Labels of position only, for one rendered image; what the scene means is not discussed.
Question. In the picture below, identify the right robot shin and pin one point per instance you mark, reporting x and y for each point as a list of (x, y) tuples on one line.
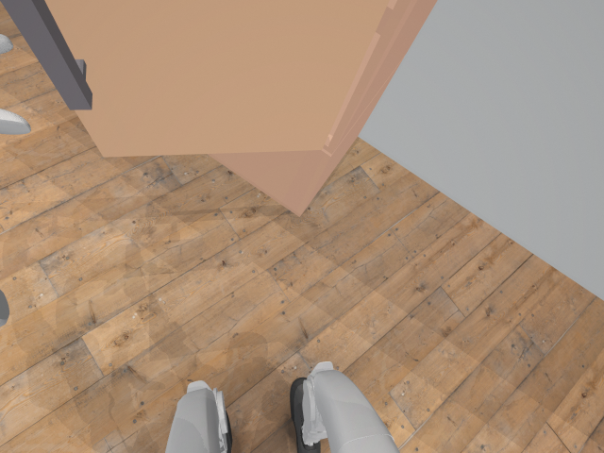
[(314, 433)]

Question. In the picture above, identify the left robot hand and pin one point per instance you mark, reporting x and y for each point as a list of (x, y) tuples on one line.
[(10, 122)]

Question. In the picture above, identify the right robot thigh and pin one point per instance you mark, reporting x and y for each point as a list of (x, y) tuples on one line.
[(351, 422)]

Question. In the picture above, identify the handle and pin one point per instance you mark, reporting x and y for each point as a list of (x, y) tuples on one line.
[(41, 32)]

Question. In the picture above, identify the cupboard door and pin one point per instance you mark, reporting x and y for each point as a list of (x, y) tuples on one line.
[(183, 77)]

